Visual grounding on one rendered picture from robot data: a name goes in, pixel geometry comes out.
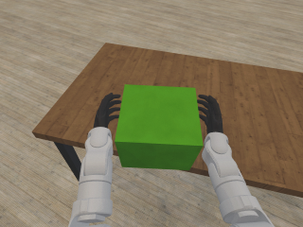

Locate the robot right forearm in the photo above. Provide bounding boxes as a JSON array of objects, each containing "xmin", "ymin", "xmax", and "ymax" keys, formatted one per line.
[{"xmin": 202, "ymin": 131, "xmax": 275, "ymax": 227}]

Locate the robot left forearm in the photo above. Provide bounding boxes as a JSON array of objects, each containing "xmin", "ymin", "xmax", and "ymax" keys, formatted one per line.
[{"xmin": 68, "ymin": 127, "xmax": 114, "ymax": 227}]

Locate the table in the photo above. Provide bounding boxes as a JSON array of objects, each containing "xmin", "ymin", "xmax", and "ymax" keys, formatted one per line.
[{"xmin": 32, "ymin": 43, "xmax": 303, "ymax": 198}]

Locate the carton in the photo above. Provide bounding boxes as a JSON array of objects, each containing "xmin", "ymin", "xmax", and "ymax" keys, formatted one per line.
[{"xmin": 115, "ymin": 84, "xmax": 204, "ymax": 170}]

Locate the left robot hand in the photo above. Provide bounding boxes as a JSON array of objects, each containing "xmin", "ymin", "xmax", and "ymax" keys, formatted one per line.
[{"xmin": 93, "ymin": 93, "xmax": 122, "ymax": 129}]

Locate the right robot hand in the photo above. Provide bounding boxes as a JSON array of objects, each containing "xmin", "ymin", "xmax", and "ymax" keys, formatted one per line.
[{"xmin": 197, "ymin": 95, "xmax": 223, "ymax": 134}]

